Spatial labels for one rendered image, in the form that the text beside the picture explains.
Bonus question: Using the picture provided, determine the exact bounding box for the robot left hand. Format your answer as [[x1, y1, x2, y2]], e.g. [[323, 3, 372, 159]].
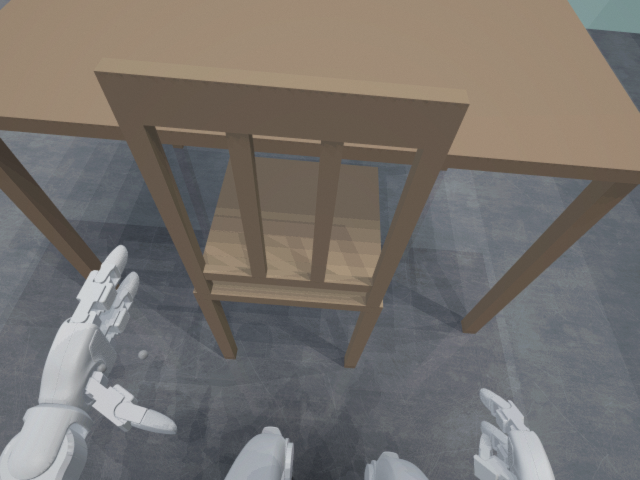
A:
[[38, 245, 177, 434]]

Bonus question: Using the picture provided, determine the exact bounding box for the table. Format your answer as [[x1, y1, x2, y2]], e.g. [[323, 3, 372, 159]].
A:
[[0, 0, 640, 334]]

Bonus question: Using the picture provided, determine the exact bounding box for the right robot thigh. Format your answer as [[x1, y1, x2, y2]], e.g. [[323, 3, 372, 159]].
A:
[[364, 457, 428, 480]]

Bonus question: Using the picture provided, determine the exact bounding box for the robot right hand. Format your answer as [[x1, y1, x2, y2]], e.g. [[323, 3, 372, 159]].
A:
[[474, 388, 555, 480]]

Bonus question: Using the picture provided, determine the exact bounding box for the left robot forearm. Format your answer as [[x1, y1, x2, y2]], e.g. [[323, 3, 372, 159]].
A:
[[0, 404, 93, 480]]

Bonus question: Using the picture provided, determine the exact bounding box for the chair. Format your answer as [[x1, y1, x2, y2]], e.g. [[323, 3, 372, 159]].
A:
[[94, 58, 470, 368]]

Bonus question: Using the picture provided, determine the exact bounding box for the left robot shin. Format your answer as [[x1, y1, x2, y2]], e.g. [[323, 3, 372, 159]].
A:
[[261, 427, 282, 436]]

